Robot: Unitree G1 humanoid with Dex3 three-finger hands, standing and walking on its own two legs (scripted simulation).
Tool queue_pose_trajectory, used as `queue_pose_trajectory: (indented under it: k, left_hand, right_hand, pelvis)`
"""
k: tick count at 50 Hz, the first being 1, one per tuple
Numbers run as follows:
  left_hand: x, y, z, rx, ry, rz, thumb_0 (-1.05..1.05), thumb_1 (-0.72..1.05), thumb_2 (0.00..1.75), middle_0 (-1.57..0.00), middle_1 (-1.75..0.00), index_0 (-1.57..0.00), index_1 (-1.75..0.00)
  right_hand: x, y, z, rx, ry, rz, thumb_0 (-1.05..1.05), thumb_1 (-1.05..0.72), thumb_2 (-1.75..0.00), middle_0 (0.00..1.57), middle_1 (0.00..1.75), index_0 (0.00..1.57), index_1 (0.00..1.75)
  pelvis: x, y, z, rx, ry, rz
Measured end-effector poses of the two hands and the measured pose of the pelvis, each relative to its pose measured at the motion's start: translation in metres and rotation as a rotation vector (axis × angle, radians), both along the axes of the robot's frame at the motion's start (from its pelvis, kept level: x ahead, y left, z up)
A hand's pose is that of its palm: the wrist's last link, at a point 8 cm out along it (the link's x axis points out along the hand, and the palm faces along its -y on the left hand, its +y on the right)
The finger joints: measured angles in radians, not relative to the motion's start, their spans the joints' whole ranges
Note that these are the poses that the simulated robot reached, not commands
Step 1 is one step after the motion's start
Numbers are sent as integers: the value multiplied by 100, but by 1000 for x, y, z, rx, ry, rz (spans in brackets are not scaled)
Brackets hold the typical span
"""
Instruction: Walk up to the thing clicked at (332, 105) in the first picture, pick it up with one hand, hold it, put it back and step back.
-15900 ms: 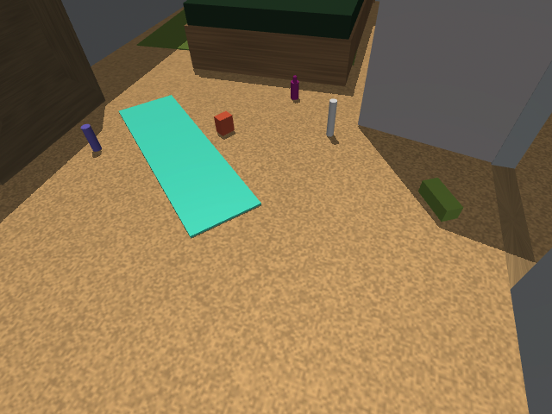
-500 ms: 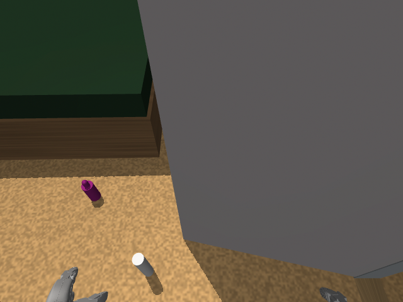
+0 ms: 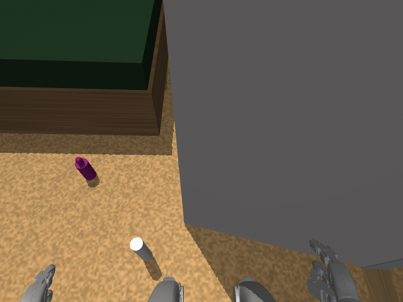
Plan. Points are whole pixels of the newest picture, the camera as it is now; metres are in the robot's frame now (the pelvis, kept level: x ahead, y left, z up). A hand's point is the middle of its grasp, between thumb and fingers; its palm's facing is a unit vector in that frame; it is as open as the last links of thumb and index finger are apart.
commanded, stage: go down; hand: left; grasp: from the side
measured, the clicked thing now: (142, 250) +0.33 +0.24 -0.57
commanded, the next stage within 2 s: none
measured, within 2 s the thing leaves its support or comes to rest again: neither
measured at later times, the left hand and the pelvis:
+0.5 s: hand out of the picture +0.16 +0.33 -0.17, palm faces +0.20 -0.94 -0.28, open 17.4 cm; pelvis -0.03 -0.01 -0.09, yaw +0 degrees
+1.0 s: hand (47, 275) +0.21 +0.40 -0.23, palm faces +0.24 -0.95 -0.19, open 17.6 cm; pelvis -0.07 -0.01 -0.19, yaw -2 degrees
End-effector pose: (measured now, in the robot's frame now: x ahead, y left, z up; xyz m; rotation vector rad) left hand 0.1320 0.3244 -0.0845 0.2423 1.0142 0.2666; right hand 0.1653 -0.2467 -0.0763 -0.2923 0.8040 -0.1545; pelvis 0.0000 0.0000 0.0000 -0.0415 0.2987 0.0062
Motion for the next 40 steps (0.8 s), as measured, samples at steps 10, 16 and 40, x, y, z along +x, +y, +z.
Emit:
queue_pose_trajectory:
  k: [10, 16, 40]
  left_hand:
    - [0, 14, -4, 1, -26, 14, -1, -49, 1, -10, -1, -10, -1]
    - [-8, 22, -18, -18, -57, 11, -1, -49, 1, -10, -1, -10, -1]
    - [50, 95, -99, -25, -482, -8, -1, -59, 1, -9, -5, -9, -5]
  right_hand:
    - [12, 7, -5, -10, -57, 42, 1, -93, -90, 20, 30, 21, 30]
    - [2, 2, -25, -15, -42, 61, 1, -94, -91, 20, 30, 21, 30]
    - [-47, -28, -176, -97, 117, 108, 1, -91, -90, 20, 30, 21, 30]
  pelvis:
    - [0, 1, -14, -11, 32, 7]
    - [-9, 0, -33, -9, 68, 4]
    - [-59, -13, -160, -18, 238, -13]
